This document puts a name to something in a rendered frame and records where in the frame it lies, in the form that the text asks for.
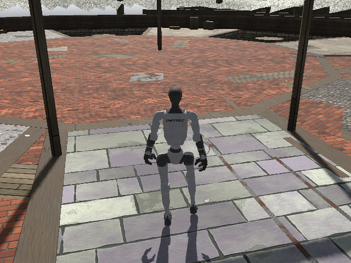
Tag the robot left hand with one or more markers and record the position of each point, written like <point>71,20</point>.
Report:
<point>146,157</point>

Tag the right robot forearm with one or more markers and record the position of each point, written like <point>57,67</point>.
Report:
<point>201,148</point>

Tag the right robot thigh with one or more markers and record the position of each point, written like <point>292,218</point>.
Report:
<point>188,159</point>

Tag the right robot upper arm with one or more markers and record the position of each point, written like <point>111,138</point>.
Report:
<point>195,125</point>

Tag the left robot shin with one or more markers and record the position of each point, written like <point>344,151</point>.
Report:
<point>165,201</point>

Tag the left robot forearm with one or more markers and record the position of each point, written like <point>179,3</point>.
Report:
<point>149,146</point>

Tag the left robot upper arm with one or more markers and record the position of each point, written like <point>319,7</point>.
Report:
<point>155,125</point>

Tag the robot right hand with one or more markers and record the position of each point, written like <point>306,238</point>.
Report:
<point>204,163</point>

